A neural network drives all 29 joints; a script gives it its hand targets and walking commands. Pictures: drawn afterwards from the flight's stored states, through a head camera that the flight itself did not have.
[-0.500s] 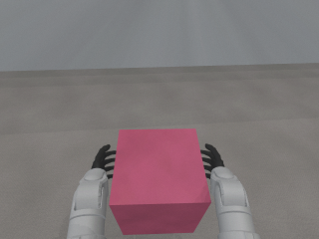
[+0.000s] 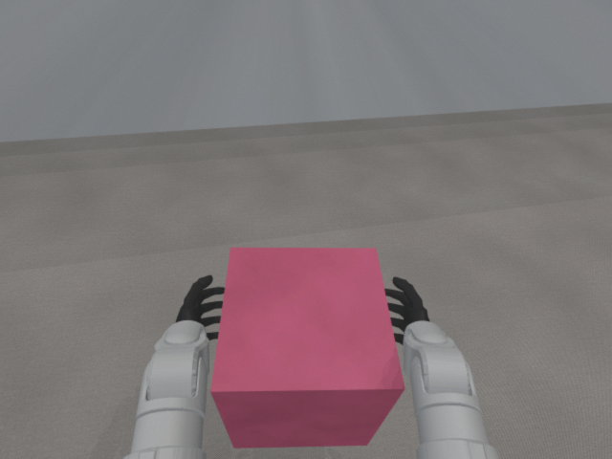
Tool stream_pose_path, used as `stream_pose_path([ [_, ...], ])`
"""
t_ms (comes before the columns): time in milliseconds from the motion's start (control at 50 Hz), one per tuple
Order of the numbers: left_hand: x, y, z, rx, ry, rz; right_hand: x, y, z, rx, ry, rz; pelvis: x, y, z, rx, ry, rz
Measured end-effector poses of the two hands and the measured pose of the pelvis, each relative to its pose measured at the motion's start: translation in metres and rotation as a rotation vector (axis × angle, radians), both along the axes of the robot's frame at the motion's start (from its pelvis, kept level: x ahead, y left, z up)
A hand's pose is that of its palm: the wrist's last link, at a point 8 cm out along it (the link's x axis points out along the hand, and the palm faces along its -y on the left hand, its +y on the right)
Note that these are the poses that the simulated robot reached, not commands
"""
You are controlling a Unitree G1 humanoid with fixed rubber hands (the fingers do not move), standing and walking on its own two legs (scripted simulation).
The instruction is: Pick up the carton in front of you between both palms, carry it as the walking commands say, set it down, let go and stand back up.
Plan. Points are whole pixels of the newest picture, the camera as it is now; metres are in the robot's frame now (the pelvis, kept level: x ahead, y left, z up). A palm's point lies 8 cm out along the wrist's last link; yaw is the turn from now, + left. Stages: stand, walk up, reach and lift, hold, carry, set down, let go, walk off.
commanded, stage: hold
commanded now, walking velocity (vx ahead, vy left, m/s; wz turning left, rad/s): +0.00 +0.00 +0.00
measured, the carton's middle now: (302, 351) +0.30 +0.00 -0.04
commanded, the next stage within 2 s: set down in 0.32 s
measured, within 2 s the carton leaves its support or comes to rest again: neither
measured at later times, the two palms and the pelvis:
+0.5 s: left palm (176, 318) +0.31 +0.17 +0.04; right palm (396, 321) +0.30 -0.13 +0.04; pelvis +0.00 +0.03 +0.00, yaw -2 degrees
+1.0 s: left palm (194, 362) +0.35 +0.18 -0.16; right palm (359, 355) +0.36 -0.12 -0.16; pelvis -0.03 +0.01 -0.08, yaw -2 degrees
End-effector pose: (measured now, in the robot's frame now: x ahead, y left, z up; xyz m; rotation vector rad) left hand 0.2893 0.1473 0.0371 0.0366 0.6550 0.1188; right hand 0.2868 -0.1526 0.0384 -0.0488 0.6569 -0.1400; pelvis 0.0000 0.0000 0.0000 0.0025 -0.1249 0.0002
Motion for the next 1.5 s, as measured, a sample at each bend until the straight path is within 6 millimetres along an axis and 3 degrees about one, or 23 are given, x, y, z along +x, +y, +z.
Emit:
stream_pose_path([
  [380,0.007,0.022,0.004,-0.022,-0.003,-0.012,0.002,0.022,0.008,-0.007,-0.001,-0.023,-0.001,0.028,0.0,-0.002,-0.003,-0.033],
  [500,0.019,0.023,0.001,-0.055,0.004,0.008,0.012,0.023,0.004,0.009,0.005,-0.037,-0.001,0.029,-0.002,0.001,0.006,-0.036],
  [600,0.033,0.025,-0.015,-0.076,0.023,0.029,0.029,0.025,-0.011,0.012,0.024,-0.03,-0.003,0.027,-0.008,0.004,0.039,-0.035],
  [720,0.044,0.031,-0.059,-0.053,0.05,0.039,0.048,0.031,-0.053,-0.013,0.053,0.009,-0.01,0.021,-0.017,0.001,0.159,-0.028],
  [840,0.044,0.036,-0.128,-0.025,0.052,0.046,0.056,0.036,-0.123,-0.013,0.057,0.032,-0.02,0.014,-0.036,-0.011,0.356,-0.013],
  [960,0.052,0.036,-0.188,-0.036,0.015,0.058,0.064,0.036,-0.184,0.02,0.021,0.01,-0.028,0.009,-0.068,-0.018,0.562,-0.016],
  [1260,0.083,0.044,-0.254,-0.057,0.007,0.084,0.098,0.044,-0.251,0.051,0.013,-0.001,-0.044,0.009,-0.145,-0.015,0.784,-0.034],
  [1500,0.096,0.052,-0.337,-0.053,0.017,0.104,0.12,0.053,-0.331,0.034,0.022,0.035,-0.056,0.017,-0.211,-0.026,0.897,-0.043],
])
